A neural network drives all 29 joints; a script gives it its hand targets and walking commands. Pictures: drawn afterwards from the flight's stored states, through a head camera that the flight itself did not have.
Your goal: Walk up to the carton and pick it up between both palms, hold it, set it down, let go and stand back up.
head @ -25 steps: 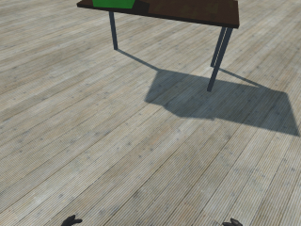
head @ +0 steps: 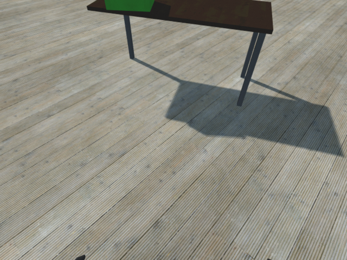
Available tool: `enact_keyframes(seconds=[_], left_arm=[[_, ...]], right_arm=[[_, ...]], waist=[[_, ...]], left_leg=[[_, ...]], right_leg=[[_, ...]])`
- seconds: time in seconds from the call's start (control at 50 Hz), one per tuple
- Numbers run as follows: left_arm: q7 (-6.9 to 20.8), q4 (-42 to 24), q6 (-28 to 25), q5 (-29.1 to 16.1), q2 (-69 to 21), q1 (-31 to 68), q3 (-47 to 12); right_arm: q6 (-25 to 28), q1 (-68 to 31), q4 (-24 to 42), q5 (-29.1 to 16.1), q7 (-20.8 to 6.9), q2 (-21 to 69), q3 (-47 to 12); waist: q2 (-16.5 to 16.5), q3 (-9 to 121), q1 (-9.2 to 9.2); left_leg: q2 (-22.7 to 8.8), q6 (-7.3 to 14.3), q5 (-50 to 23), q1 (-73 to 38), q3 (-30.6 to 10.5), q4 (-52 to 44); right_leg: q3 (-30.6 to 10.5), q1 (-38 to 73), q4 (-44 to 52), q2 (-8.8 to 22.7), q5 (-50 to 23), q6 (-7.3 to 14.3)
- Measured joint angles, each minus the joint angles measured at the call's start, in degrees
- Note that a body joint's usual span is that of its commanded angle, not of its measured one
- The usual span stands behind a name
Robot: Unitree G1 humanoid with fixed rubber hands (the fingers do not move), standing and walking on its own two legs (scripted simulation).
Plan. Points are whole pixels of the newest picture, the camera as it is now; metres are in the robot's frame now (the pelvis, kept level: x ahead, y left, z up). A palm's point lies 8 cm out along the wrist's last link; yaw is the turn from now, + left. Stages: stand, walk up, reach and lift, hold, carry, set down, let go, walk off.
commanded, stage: stand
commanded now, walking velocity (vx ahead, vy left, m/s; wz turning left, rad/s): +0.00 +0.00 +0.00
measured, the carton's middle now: out of the picture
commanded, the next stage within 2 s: none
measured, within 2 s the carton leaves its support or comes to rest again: neither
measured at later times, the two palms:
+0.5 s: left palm out of the picture +0.09 +0.25 -0.10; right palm out of the picture +0.08 -0.24 -0.11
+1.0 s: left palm out of the picture +0.08 +0.25 -0.11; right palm out of the picture +0.06 -0.25 -0.11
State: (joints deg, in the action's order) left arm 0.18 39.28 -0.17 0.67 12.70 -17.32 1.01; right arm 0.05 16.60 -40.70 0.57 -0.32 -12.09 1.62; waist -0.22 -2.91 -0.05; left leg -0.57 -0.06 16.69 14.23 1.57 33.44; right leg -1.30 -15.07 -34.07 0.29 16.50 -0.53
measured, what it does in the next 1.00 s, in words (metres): stands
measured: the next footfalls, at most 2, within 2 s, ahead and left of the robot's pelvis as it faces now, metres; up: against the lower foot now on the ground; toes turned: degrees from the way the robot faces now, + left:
none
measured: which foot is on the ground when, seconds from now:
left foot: down 0.00-1.00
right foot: down 0.00-1.00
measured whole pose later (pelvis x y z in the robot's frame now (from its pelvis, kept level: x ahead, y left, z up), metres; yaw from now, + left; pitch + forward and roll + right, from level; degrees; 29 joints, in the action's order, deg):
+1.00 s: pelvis +0.00 +0.00 +0.00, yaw -2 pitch -2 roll +0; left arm -0.3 42.3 -0.1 0.6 12.9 -18.6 0.7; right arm -0.2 18.0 -44.1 0.5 -0.1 -12.8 1.3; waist 0.0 -2.0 -0.3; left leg -1.1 0.0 16.5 13.1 3.5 32.0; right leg -3.3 -14.9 -33.0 -0.2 15.7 -0.8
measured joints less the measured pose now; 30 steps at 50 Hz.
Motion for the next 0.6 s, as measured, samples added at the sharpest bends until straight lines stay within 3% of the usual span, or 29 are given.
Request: enact_keyframes(seconds=[0.6], left_arm=[[-0.1, 1.5, 0.0, 0.0, 0.2, -0.7, -0.3]], right_arm=[[-0.1, 1.1, -1.6, -0.2, 0.1, -0.5, -0.5]], waist=[[0.5, 0.7, 0.04]], left_leg=[[-0.3, 0.1, -0.1, -0.5, 1.2, -0.6]], right_leg=[[-1.2, 0.0, 0.5, -0.3, -0.5, -0.2]])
